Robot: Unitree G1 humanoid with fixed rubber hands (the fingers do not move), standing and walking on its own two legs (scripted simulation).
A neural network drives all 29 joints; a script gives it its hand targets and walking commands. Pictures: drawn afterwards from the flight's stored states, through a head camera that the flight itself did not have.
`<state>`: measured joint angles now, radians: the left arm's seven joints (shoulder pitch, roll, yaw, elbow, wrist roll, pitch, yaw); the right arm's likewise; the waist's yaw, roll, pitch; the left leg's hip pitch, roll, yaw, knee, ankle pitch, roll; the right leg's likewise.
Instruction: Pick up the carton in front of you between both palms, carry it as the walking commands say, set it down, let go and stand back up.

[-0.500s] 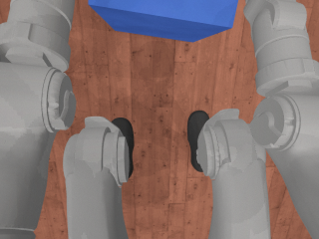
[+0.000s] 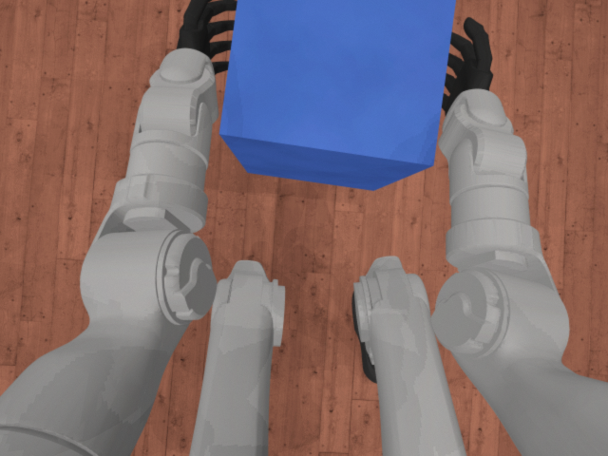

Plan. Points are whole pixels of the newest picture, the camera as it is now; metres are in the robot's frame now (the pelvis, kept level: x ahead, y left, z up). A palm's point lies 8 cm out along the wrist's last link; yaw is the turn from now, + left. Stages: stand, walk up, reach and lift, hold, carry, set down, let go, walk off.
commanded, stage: reach and lift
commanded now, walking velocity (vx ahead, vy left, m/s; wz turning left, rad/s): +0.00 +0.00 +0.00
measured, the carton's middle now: (327, 94) +0.54 -0.01 -0.15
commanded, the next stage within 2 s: none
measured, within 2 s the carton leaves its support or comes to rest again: neither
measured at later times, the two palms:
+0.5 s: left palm (142, 28) +0.50 +0.14 +0.06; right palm (553, 60) +0.48 -0.16 +0.07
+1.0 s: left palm out of the picture +0.44 +0.14 +0.22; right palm out of the picture +0.44 -0.16 +0.22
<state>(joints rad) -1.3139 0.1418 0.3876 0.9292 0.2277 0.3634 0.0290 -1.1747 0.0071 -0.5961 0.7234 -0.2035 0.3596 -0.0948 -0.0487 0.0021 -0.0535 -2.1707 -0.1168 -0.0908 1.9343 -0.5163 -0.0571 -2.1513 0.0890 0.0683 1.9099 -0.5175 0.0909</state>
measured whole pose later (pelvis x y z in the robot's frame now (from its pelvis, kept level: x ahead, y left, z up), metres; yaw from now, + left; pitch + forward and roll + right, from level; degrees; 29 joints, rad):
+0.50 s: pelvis +0.02 +0.00 +0.11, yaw +1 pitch +41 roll -1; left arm -0.97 0.01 0.39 0.69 0.23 0.41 0.03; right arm -0.90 0.07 -0.50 0.59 -0.19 0.41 -0.07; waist -0.04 0.00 -0.21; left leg -1.80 -0.11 -0.11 1.58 -0.49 -0.05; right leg -1.79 0.09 0.09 1.56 -0.49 0.08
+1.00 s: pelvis +0.07 +0.00 +0.25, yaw +1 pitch +25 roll +0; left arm -0.56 -0.11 0.37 0.60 0.24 0.35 0.03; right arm -0.54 0.13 -0.40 0.57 -0.22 0.35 -0.04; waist -0.02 0.00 -0.20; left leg -1.08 -0.08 -0.12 1.05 -0.40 -0.03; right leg -1.08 0.08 0.13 1.04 -0.40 0.04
